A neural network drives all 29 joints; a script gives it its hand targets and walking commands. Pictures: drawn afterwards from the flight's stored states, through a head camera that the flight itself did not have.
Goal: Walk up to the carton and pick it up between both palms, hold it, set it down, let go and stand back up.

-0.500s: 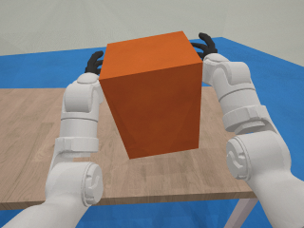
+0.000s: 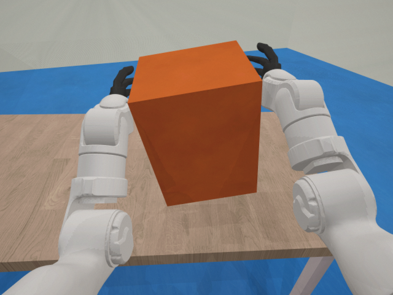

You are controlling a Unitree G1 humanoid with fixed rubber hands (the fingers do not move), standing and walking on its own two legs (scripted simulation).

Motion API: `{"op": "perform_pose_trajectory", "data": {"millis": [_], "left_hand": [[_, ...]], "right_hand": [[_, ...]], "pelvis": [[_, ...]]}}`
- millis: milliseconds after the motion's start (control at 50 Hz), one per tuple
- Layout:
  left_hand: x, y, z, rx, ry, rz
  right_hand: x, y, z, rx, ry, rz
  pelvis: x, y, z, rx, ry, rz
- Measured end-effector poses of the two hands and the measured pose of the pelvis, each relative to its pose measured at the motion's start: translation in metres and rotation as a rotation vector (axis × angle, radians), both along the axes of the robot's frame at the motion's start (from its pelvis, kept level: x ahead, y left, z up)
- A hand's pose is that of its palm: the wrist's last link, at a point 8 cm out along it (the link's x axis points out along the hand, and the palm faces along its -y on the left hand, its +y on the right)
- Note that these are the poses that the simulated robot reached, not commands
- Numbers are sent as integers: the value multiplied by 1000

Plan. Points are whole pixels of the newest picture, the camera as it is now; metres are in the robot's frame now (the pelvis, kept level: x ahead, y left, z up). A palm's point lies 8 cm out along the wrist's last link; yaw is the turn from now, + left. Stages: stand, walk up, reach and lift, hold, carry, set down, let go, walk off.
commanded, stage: hold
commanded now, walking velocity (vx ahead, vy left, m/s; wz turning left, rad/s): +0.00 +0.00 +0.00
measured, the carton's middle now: (200, 127) +0.37 +0.00 +0.23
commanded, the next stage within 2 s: set down in 0.54 s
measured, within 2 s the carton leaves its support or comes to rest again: neither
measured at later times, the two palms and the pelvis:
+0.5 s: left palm (120, 104) +0.36 +0.15 +0.28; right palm (269, 81) +0.38 -0.13 +0.32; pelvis +0.00 +0.00 +0.00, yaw +0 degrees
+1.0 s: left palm (115, 107) +0.38 +0.16 +0.26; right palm (258, 92) +0.39 -0.12 +0.29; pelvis +0.00 +0.00 +0.00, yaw +0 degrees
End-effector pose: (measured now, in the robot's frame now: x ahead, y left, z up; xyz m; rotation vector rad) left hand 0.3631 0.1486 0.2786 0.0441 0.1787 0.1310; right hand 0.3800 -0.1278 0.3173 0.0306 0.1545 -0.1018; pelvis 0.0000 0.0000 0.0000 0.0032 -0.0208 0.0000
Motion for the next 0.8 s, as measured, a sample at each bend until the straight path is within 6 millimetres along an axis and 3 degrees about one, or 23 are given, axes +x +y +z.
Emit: {"op": "perform_pose_trajectory", "data": {"millis": [720,800], "left_hand": [[1,2,4,-15,-42,-1],[8,6,-4,-35,-51,-11]], "right_hand": [[0,2,6,18,-43,2],[4,6,2,38,-59,-6]], "pelvis": [[-1,0,0,0,-1,0],[-1,0,0,0,-1,0]]}}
